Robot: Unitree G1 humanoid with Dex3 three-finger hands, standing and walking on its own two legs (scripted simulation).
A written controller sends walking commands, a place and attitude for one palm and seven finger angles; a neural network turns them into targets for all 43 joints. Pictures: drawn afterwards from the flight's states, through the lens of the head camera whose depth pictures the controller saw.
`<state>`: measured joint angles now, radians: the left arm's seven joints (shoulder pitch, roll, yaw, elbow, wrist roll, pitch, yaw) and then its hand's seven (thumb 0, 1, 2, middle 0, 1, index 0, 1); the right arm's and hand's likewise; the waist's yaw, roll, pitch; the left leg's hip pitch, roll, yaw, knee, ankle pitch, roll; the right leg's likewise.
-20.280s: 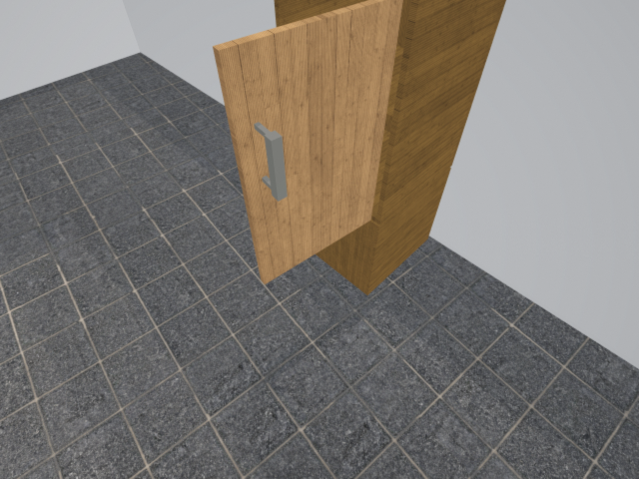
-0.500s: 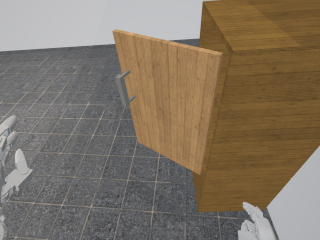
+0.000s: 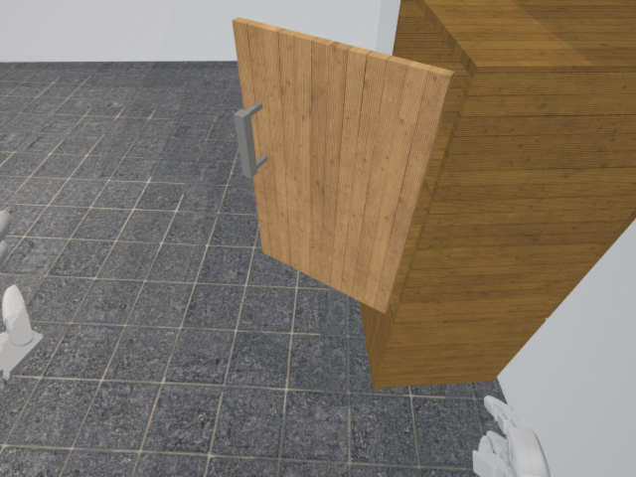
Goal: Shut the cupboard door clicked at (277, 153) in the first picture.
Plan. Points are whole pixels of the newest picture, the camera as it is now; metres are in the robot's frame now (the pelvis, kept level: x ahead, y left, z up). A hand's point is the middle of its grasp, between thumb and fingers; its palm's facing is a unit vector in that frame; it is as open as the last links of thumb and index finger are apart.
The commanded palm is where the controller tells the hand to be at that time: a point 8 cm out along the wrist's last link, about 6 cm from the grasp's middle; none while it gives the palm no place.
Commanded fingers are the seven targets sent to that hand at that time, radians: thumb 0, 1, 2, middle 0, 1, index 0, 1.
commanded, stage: step back with the hand held close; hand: left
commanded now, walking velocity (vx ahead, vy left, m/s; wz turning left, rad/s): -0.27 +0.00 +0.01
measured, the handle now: (253, 140) +0.69 +0.17 +0.05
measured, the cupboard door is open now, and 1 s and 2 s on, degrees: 55 55 55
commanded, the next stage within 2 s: stop stepping back and stand still in 0.60 s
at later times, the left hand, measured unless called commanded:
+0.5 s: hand out of the picture +0.11 +0.27 +0.18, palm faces +0.48 -0.74 -0.47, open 7.4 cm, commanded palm +0.02 +0.30 +0.18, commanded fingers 0.00 0.90 0.90 -0.20 -0.30 -0.20 -0.30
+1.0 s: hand out of the picture +0.04 +0.29 +0.18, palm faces +0.53 -0.79 -0.31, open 7.4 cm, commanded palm -0.01 +0.31 +0.18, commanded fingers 0.00 0.90 0.90 -0.20 -0.30 -0.20 -0.30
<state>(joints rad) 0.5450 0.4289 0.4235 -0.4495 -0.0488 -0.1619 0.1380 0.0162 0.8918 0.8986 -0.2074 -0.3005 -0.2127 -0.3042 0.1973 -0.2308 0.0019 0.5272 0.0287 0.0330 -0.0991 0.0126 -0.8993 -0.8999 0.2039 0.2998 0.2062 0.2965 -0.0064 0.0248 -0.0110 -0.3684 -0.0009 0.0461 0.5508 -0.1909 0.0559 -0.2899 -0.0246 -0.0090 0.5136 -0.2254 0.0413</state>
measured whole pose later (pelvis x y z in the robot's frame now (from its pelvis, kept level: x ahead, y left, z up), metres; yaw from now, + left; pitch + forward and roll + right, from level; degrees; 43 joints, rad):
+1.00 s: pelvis -0.14 +0.01 -0.02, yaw +1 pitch -2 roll -4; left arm 0.47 0.42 0.41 -0.37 -0.05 -0.22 0.16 0.01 0.89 0.90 -0.21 -0.30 -0.21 -0.30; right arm 0.31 -0.26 -0.02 0.66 0.01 -0.06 -0.11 0.01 -0.90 -0.90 0.20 0.30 0.21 0.30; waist -0.02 0.02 -0.15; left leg -0.43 0.01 -0.02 0.71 -0.25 0.01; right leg -0.07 0.03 0.03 0.57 -0.47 0.03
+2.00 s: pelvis -0.17 +0.05 -0.01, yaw -3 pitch +0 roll -1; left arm 0.29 0.26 0.05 0.44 0.02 0.06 0.01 0.01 0.91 0.90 -0.19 -0.30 -0.20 -0.30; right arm 0.16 -0.30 0.01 0.78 -0.01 -0.01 0.00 0.01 -0.90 -0.90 0.20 0.30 0.21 0.30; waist -0.02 0.09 -0.03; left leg -0.41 -0.01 0.02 0.64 -0.22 0.03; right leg -0.21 0.00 -0.08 0.63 -0.42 -0.02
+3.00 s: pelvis -0.16 +0.03 +0.01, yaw -4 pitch -2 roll +0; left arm 0.33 0.10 0.01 1.14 0.01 0.00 0.04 0.00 0.91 0.90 -0.20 -0.30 -0.20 -0.30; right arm 0.32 -0.11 0.01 1.14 -0.01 0.02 -0.04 0.00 -0.90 -0.90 0.20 0.30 0.20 0.30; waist -0.01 0.00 0.03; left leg -0.26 0.01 0.02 0.45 -0.16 0.01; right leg -0.04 0.02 -0.08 0.40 -0.33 -0.04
